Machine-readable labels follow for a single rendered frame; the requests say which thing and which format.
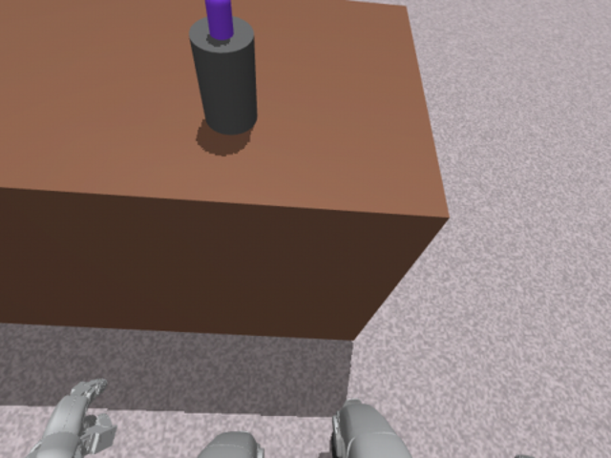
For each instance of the bottle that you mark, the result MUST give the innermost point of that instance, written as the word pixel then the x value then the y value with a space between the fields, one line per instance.
pixel 224 54

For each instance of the left robot arm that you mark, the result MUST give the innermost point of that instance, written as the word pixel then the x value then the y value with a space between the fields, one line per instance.
pixel 57 445

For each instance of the left robot hand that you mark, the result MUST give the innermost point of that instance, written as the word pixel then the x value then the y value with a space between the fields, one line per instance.
pixel 96 433

